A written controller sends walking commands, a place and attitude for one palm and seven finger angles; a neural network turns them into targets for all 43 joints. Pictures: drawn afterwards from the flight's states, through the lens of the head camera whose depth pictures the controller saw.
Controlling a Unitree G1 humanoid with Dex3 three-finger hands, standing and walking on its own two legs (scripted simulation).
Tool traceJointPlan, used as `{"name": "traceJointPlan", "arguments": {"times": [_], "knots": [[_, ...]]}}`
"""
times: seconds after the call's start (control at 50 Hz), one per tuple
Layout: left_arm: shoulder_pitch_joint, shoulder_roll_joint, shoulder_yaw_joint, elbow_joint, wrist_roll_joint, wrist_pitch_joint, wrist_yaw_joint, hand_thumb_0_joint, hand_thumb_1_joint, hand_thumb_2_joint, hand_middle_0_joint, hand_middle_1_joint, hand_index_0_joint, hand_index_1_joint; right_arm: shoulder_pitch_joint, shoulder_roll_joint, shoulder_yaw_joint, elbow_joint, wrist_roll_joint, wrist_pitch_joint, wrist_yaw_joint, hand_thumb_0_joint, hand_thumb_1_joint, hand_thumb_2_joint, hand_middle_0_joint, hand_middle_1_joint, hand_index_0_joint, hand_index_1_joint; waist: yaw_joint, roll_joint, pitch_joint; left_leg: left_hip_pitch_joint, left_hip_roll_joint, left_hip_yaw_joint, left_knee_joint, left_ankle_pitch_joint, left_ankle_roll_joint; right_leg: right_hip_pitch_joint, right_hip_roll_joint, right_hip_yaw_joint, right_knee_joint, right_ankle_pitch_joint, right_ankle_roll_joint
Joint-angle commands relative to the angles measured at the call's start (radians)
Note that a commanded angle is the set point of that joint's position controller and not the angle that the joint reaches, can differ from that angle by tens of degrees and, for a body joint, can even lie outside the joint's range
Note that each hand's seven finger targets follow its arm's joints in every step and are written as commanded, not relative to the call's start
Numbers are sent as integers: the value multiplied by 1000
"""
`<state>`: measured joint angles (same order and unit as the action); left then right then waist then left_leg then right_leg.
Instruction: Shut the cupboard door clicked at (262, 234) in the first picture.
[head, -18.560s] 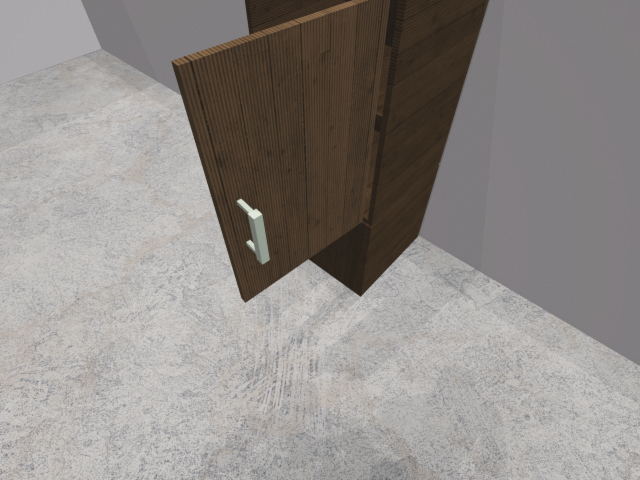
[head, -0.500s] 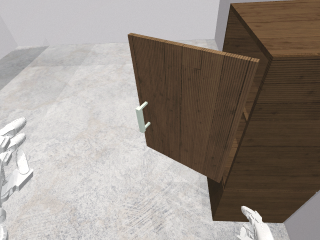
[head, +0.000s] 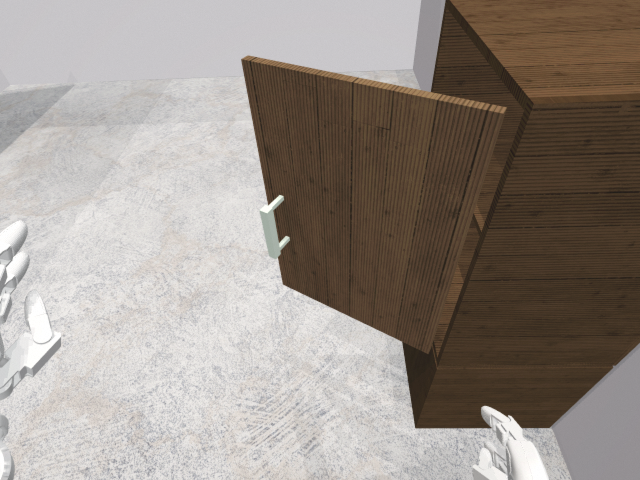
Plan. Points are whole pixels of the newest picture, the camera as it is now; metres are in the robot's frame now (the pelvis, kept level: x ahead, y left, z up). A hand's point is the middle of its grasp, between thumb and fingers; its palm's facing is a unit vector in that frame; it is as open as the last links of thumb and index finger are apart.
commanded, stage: step back with the hand held close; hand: left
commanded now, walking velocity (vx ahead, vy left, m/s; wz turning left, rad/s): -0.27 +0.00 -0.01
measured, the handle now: (276, 227) +0.62 +0.16 -0.09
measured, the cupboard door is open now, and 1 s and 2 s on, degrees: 59 59 59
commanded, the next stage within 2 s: stop stepping back and stand still in 1.68 s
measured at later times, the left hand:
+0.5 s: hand (16, 379) +0.16 +0.29 +0.16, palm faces +0.41 -0.77 -0.49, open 7.4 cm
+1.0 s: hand (6, 409) +0.14 +0.28 +0.16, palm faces +0.43 -0.77 -0.47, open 7.4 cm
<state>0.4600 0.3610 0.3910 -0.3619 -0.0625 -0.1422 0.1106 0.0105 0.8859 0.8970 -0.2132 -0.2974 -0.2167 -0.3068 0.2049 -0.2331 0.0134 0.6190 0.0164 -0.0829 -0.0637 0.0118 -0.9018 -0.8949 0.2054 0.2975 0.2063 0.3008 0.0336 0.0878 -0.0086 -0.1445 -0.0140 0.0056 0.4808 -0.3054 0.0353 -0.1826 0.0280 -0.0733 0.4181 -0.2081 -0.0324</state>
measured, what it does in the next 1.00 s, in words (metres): shifts its weight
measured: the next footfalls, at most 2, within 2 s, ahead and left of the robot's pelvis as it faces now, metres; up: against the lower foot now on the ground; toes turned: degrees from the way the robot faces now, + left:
right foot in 1.26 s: -0.06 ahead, -0.11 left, +0.00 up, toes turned +5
left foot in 1.66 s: -0.07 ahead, +0.12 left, +0.00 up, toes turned +0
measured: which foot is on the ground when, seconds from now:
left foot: down 0.00-1.00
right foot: down 0.00-1.00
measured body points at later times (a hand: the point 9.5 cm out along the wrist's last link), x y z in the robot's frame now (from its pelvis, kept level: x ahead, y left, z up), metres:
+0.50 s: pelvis -0.05 +0.03 -0.01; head -0.04 +0.02 +0.44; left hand +0.13 +0.33 +0.18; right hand +0.12 -0.22 -0.09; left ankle -0.03 +0.09 -0.74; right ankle +0.01 -0.10 -0.74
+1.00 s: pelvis -0.08 +0.02 -0.03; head -0.07 +0.04 +0.42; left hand +0.11 +0.32 +0.18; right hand +0.07 -0.24 -0.10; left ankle -0.03 +0.09 -0.74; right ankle +0.01 -0.10 -0.74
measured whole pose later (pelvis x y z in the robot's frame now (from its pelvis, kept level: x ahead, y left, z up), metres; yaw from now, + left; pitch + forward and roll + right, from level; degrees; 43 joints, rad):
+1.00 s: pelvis -0.08 +0.02 -0.03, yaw -1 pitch +1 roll -1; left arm 0.50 0.42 0.47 -0.50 -0.01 -0.26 0.15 0.01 0.88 0.90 -0.21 -0.30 -0.22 -0.31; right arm 0.23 -0.23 -0.01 0.57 0.01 -0.04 -0.06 0.01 -0.90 -0.89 0.21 0.30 0.21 0.30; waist -0.03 -0.01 0.00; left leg -0.45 -0.03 0.05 0.74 -0.33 0.07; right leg -0.48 0.00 -0.04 0.64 -0.18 -0.01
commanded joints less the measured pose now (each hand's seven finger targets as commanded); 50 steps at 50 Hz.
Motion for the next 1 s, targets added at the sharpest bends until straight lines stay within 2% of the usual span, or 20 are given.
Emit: {"name": "traceJointPlan", "arguments": {"times": [0.0,0.04,0.1,0.12,0.18,0.22,0.26,0.42,0.48,0.52,0.6,0.62,0.66,0.72,0.76,0.84,0.9,0.92,0.96,0.98], "knots": [[9,180,102,-174,-4,-99,20,0,900,900,-200,-300,-200,-300,-102,-116,-60,-158,2,-7,-4,0,-900,-900,200,300,200,300,-34,-106,-82,-104,46,-53,15,93,4,-10,-220,240,-110,62,-44],[38,202,122,-225,-7,-110,27,0,900,900,-200,-300,-200,-300,-109,-122,-65,-170,1,4,-11,0,-900,-900,200,300,200,300,-33,-55,-136,-101,65,-66,-25,204,-2,37,-193,188,-21,206,-35],[42,245,162,-294,-8,-105,36,0,900,900,-200,-300,-200,-300,-120,-133,-69,-200,0,25,-28,0,-900,-900,200,300,200,300,-25,11,-186,-128,106,-97,-65,453,-11,98,-115,111,117,377,8],[43,272,188,-298,-7,-99,37,0,900,900,-200,-300,-200,-300,-125,-134,-71,-203,-1,30,-31,0,-900,-900,200,300,200,300,-19,11,-196,-133,111,-100,-55,515,-16,107,-109,107,136,408,12],[65,257,183,-298,-12,-88,34,0,900,900,-200,-300,-200,-300,-105,-131,-75,-225,0,51,-35,0,-900,-900,200,300,200,300,-23,-18,-203,-154,126,-98,-34,597,-31,104,-104,114,175,426,13],[80,263,197,-290,-11,-82,33,0,900,900,-200,-300,-200,-300,-109,-137,-80,-230,-1,58,-35,0,-900,-900,200,300,200,300,-21,-23,-198,-197,130,-100,-37,531,-24,113,-105,125,182,415,13],[86,239,176,-285,-11,-82,33,0,900,900,-200,-300,-200,-300,-101,-137,-78,-238,2,64,-33,0,-900,-900,200,300,200,300,-28,-24,-172,-249,136,-111,-54,421,-13,105,-104,138,191,362,14],[17,247,191,-277,19,-105,42,0,900,900,-200,-300,-200,-300,-106,-150,-72,-246,-1,51,-39,0,-900,-900,200,300,200,300,-31,-18,-65,-589,156,-164,-171,-216,67,190,-70,158,231,145,37],[-4,228,176,-275,29,-119,45,0,900,900,-200,-300,-200,-300,-92,-145,-69,-246,0,38,-37,0,-900,-900,200,300,200,300,-38,-24,-48,-655,149,-167,-162,-339,83,191,-72,173,237,87,35],[-28,252,194,-303,38,-129,49,0,900,900,-200,-300,-200,-300,-86,-152,-72,-243,-3,29,-36,0,-900,-900,200,300,200,300,-37,-37,-59,-668,136,-167,-139,-360,83,195,-79,195,223,63,30],[-34,235,177,-327,39,-145,57,0,900,900,-200,-300,-200,-300,-68,-146,-71,-235,-6,10,-29,0,-900,-900,200,300,200,300,-43,-62,-61,-614,100,-141,-59,-355,70,102,-113,248,150,-41,9],[-40,256,194,-340,42,-150,59,0,900,900,-200,-300,-200,-300,-70,-154,-73,-231,-9,6,-28,0,-900,-900,200,300,200,300,-43,-46,-61,-602,102,-152,-63,-351,68,90,-115,252,145,-58,4],[-30,241,183,-351,42,-163,62,0,900,900,-200,-300,-200,-300,-68,-147,-67,-229,-9,-5,-27,0,-900,-900,200,300,200,300,-45,-21,-60,-598,115,-164,-90,-354,69,80,-99,222,162,-71,11],[-16,252,210,-343,48,-177,65,0,900,900,-200,-300,-200,-300,-71,-154,-70,-217,-14,-20,-31,0,-900,-900,200,300,200,300,-38,39,-70,-696,164,-214,-177,-340,85,197,-44,156,284,82,33],[-14,238,205,-326,45,-177,62,0,900,900,-200,-300,-200,-300,-69,-147,-71,-211,-17,-19,-31,0,-900,-900,200,300,200,300,-36,35,-69,-721,185,-210,-171,-275,86,230,-32,146,330,171,38],[1,230,200,-296,45,-174,56,0,900,900,-200,-300,-200,-300,-57,-143,-78,-207,-13,-14,-22,0,-900,-900,200,300,200,300,-39,-49,-83,-736,143,-167,-85,-294,73,227,-82,224,284,198,17],[13,241,202,-313,46,-175,58,0,900,900,-200,-300,-200,-300,-54,-141,-82,-212,-10,-7,-10,0,-900,-900,200,300,200,300,-42,-108,-91,-698,93,-138,7,-340,56,145,-148,318,173,73,-14],[21,255,215,-320,49,-177,61,0,900,900,-200,-300,-200,-300,-54,-143,-85,-207,-13,-5,-8,0,-900,-900,200,300,200,300,-43,-103,-93,-671,88,-139,24,-329,50,116,-170,341,135,30,-28],[31,257,207,-349,42,-180,66,0,900,900,-200,-300,-200,-300,-53,-129,-77,-209,-12,-1,-4,0,-900,-900,200,300,200,300,-49,-137,-101,-583,75,-136,46,-275,41,27,-186,337,84,-35,-37],[45,266,215,-349,41,-183,70,0,900,900,-200,-300,-200,-300,-54,-128,-77,-206,-15,1,-5,0,-900,-900,200,300,200,300,-52,-124,-105,-557,77,-133,35,-263,42,6,-179,320,73,-51,-31]]}}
